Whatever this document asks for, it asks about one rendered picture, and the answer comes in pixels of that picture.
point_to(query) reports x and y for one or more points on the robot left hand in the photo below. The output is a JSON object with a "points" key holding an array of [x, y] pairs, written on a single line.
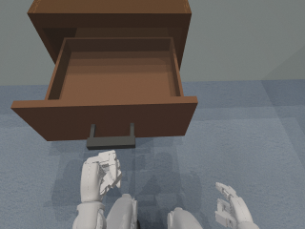
{"points": [[95, 169]]}

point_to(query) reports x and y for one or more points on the robot right hand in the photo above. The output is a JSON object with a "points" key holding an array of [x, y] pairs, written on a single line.
{"points": [[233, 213]]}

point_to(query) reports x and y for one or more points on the robot left forearm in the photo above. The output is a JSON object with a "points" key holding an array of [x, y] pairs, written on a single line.
{"points": [[90, 216]]}

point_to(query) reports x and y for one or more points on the cabinet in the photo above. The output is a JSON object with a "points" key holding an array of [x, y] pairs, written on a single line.
{"points": [[55, 20]]}

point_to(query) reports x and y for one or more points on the handle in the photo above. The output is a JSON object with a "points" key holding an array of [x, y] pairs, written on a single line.
{"points": [[110, 142]]}

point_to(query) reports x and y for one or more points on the right robot thigh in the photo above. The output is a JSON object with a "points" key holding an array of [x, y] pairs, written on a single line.
{"points": [[182, 219]]}

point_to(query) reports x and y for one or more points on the robot left shin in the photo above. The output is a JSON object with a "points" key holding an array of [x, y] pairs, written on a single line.
{"points": [[133, 226]]}

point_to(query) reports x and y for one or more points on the drawer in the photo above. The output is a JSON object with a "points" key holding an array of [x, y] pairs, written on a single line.
{"points": [[112, 82]]}

